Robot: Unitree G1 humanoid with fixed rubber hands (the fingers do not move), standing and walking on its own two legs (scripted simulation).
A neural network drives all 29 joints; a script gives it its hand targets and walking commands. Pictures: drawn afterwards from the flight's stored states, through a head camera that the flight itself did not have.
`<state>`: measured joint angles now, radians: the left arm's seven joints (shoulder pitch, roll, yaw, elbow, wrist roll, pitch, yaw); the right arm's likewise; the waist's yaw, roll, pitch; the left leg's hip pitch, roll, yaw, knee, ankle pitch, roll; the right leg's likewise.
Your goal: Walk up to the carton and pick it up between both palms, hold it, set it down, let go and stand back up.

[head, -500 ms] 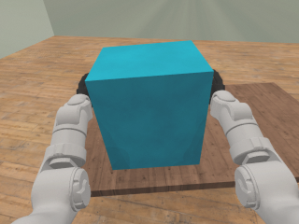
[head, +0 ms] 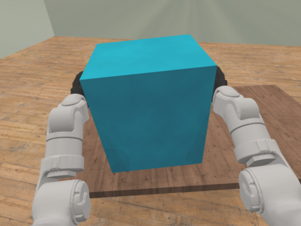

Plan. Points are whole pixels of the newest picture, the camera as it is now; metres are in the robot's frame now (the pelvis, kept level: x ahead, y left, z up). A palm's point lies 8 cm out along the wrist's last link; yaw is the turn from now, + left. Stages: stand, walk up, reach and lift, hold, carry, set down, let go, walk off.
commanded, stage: reach and lift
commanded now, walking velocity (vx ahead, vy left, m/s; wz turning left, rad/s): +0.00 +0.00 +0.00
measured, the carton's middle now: (150, 104) +0.42 -0.01 +0.19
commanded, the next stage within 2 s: hold in 0.54 s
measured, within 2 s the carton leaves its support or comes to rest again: neither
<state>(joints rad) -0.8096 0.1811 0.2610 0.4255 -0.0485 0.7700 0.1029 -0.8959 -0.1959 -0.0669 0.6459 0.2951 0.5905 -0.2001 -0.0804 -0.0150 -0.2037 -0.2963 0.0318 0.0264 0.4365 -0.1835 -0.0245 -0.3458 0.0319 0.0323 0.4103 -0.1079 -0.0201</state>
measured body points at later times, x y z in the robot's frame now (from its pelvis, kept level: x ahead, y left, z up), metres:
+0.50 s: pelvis +0.00 +0.00 +0.00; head -0.06 +0.01 +0.45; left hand +0.41 +0.17 +0.26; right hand +0.40 -0.18 +0.26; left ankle +0.03 +0.13 -0.74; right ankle +0.06 -0.10 -0.74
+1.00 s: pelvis -0.01 +0.00 +0.00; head -0.09 +0.01 +0.44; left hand +0.38 +0.17 +0.28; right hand +0.37 -0.19 +0.28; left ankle +0.03 +0.13 -0.74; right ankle +0.06 -0.10 -0.74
